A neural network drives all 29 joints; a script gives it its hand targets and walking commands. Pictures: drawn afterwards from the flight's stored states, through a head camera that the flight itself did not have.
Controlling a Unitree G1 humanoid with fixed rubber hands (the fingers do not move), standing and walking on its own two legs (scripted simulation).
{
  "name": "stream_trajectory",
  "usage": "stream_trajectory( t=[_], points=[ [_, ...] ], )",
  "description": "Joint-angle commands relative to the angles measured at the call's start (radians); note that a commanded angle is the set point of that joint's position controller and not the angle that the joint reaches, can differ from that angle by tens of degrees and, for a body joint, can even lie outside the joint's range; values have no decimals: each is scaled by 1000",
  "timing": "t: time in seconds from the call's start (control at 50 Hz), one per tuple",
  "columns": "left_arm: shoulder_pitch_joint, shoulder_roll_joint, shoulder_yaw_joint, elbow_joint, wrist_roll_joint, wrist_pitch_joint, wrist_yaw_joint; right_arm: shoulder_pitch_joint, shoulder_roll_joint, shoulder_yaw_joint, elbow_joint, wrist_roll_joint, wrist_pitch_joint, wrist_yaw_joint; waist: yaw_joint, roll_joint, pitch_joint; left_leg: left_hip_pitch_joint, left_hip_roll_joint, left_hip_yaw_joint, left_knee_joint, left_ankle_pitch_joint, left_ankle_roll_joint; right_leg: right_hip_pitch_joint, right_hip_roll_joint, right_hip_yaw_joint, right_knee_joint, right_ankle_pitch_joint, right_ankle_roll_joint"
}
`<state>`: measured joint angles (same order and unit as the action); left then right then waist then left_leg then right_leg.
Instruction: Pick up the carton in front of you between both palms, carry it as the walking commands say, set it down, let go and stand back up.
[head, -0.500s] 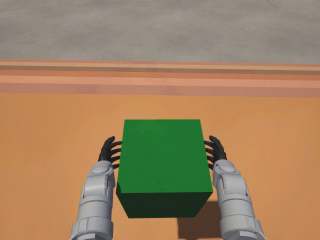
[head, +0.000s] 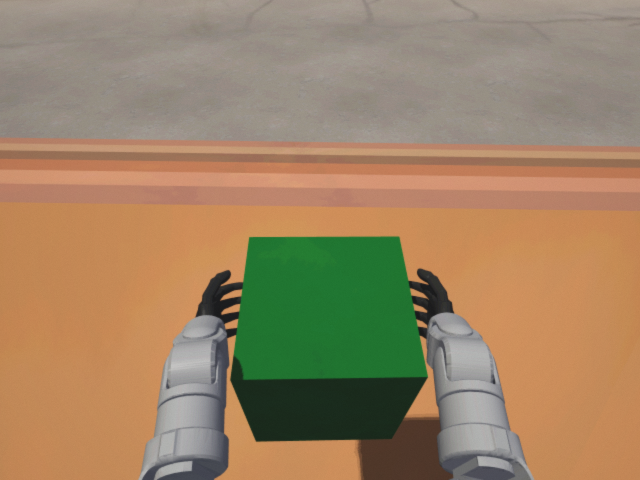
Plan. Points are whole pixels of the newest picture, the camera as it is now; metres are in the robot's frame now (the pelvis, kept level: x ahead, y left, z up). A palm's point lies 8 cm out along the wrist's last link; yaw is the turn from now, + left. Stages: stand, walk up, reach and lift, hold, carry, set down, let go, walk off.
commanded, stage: reach and lift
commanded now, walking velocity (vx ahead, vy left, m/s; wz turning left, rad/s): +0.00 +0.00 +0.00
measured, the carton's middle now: (324, 343) +0.31 +0.00 -0.05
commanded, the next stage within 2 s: hold in 0.58 s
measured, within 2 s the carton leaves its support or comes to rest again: neither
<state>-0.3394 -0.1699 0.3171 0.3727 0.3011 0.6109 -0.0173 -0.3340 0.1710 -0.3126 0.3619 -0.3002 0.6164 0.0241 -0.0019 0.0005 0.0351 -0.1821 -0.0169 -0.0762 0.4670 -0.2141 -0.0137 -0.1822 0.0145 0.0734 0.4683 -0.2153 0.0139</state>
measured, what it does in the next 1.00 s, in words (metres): stands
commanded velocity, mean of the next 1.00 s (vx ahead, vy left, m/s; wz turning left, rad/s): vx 0.00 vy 0.00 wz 0.00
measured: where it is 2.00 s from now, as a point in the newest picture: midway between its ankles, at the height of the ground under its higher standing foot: outside the picture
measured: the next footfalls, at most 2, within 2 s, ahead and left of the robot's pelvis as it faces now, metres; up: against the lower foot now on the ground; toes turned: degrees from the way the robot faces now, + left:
none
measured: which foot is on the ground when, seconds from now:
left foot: down 0.00-1.00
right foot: down 0.00-1.00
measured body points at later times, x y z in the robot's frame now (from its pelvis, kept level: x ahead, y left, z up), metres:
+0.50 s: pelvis +0.02 +0.00 +0.01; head -0.01 +0.00 +0.46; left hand +0.32 +0.15 +0.03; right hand +0.32 -0.15 +0.03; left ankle +0.03 +0.13 -0.74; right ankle +0.03 -0.13 -0.74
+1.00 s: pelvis +0.00 +0.00 +0.01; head -0.03 +0.00 +0.45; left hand +0.30 +0.15 +0.04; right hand +0.30 -0.15 +0.04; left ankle +0.03 +0.13 -0.74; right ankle +0.03 -0.13 -0.74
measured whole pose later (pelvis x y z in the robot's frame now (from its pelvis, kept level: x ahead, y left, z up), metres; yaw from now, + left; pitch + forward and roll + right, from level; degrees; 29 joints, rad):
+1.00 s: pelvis +0.00 +0.00 +0.01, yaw +0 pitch -8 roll +0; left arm -0.27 -0.15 0.23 0.22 0.27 0.76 -0.01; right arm -0.27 0.15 -0.22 0.21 -0.27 0.77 0.02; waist 0.00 0.00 0.05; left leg -0.06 -0.01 -0.07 0.38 -0.19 -0.01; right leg -0.06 0.01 0.08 0.39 -0.19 0.01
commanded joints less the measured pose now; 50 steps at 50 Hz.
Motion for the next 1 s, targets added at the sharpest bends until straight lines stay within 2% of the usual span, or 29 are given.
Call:
stream_trajectory(
  t=[0.0,0.3,0.56,0.66,0.72,0.8,0.98],
  points=[
    [-531,-950,-574,-3,-224,-21,-239,-532,946,573,-1,223,-24,230,1,0,-303,93,-79,17,-87,87,13,87,80,-17,-90,80,-12],
    [-397,-921,-617,-119,-256,17,-227,-395,921,613,-112,251,12,217,0,1,-302,157,-85,8,-117,247,5,159,88,-5,-115,244,-4],
    [-383,-906,-638,-173,-272,47,-224,-383,911,637,-168,269,43,213,1,-1,-279,170,-86,7,-130,240,5,169,86,-3,-128,237,-3],
    [-348,-902,-705,-275,-314,85,-213,-348,904,704,-269,306,82,203,-4,0,-323,217,-86,1,-143,320,0,215,85,0,-140,320,2],
    [-315,-861,-666,-262,-291,116,-205,-316,864,666,-254,283,113,197,-2,0,-236,196,-84,5,-165,237,3,194,83,0,-161,236,-3],
    [-358,-850,-632,-228,-273,125,-213,-358,853,632,-221,268,121,205,-1,-1,-166,156,-80,14,-171,110,9,151,80,-8,-169,104,-10],
    [-462,-892,-649,-206,-287,111,-222,-461,893,650,-199,282,107,216,0,0,-225,154,-77,17,-150,67,10,143,78,-13,-147,62,-10]
  ],
)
